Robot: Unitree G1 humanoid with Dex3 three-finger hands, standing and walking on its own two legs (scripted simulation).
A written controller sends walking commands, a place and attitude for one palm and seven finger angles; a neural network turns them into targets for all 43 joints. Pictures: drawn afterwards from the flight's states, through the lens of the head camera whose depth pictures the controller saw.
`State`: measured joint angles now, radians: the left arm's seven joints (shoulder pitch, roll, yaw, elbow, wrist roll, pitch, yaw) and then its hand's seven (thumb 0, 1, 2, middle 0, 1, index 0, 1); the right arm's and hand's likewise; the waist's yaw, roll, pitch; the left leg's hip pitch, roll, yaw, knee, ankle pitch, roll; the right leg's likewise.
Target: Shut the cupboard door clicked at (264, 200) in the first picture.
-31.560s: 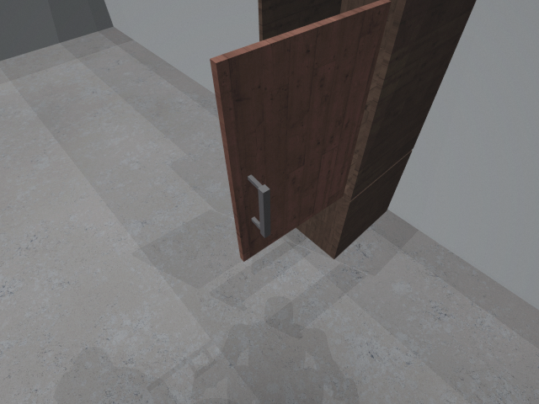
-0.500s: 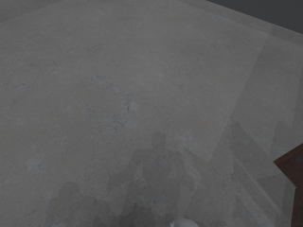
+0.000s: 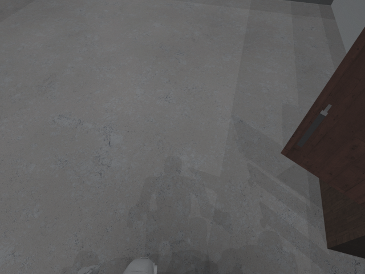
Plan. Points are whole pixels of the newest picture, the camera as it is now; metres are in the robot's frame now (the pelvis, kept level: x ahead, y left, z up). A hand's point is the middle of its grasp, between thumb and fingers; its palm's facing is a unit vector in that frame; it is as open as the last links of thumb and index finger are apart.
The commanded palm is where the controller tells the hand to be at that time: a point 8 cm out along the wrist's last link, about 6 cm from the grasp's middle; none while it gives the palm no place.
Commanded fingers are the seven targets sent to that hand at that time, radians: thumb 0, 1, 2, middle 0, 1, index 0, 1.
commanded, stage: turn to face it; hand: left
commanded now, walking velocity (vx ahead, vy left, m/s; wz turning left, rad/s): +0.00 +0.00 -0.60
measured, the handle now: (313, 126) +0.58 -0.41 -0.10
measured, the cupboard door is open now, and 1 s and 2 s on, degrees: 61 61 61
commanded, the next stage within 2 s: take the last steps up to it in 1.10 s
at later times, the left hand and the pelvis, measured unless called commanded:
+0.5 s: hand (114, 257) +0.17 +0.19 -0.16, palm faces -0.29 -0.92 -0.28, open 7.4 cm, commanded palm none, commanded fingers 0.00 0.90 0.90 -0.20 -0.30 -0.20 -0.30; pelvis +0.01 +0.00 -0.01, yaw -19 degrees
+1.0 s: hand (134, 241) +0.22 +0.15 -0.18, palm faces -0.51 -0.84 -0.19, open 7.4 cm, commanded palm none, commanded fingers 0.00 0.90 0.90 -0.20 -0.30 -0.20 -0.30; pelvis +0.04 +0.02 +0.00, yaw -34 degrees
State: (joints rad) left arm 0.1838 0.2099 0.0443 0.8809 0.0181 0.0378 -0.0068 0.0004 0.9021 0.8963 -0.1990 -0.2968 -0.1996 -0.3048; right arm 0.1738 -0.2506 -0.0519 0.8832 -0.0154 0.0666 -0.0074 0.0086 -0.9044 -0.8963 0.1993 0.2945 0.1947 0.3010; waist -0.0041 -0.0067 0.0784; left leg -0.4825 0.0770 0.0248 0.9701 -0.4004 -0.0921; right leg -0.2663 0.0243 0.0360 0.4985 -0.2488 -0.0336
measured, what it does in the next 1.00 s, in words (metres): steps on the spot, turning right: left foot, then right foot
